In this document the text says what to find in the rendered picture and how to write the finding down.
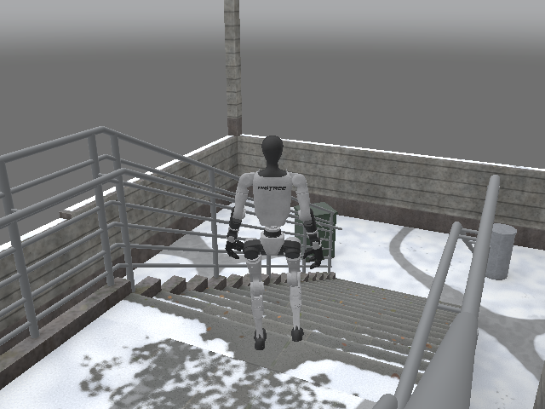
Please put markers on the robot right forearm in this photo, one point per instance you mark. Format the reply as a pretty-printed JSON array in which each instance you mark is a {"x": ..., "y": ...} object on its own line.
[{"x": 312, "y": 232}]

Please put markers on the robot left shin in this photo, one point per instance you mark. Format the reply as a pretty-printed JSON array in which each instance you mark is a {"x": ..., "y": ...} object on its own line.
[{"x": 257, "y": 307}]

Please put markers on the left robot hand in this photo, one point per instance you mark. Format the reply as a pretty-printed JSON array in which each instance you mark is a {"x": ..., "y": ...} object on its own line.
[{"x": 236, "y": 246}]

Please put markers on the robot left forearm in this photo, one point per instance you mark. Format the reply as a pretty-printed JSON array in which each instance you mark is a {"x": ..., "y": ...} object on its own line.
[{"x": 233, "y": 228}]

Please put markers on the right robot hand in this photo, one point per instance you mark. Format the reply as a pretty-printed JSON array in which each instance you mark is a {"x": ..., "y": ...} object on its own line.
[{"x": 318, "y": 254}]

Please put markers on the robot head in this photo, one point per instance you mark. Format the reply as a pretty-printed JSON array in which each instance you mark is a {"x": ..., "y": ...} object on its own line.
[{"x": 272, "y": 147}]

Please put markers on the left robot upper arm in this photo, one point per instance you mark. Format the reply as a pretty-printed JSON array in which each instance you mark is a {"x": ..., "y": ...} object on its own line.
[{"x": 245, "y": 180}]

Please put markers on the right robot upper arm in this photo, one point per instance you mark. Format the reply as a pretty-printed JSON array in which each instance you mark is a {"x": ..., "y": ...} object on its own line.
[{"x": 299, "y": 181}]

